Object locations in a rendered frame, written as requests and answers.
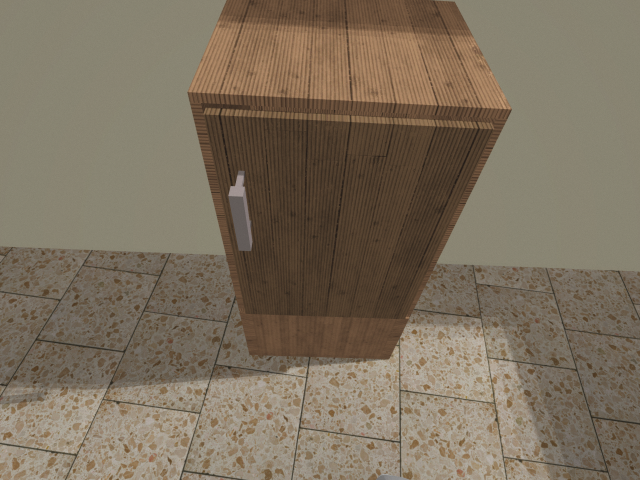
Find handle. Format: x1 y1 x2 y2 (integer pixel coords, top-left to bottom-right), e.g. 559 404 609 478
228 171 253 251

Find cupboard door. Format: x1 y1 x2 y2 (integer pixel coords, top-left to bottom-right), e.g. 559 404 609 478
203 107 495 319

